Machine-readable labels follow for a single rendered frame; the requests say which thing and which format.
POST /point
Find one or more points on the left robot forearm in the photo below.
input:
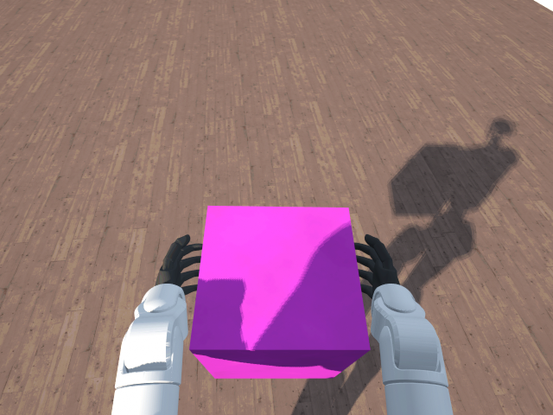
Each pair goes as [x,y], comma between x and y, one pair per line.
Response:
[150,361]

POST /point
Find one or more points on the carton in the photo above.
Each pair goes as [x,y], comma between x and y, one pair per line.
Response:
[278,294]

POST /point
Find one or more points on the right robot forearm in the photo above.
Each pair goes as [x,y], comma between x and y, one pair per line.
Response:
[413,369]

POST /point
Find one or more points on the robot left hand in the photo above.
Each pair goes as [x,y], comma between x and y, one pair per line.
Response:
[173,264]

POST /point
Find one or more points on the robot right hand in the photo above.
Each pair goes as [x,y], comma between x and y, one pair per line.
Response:
[381,265]

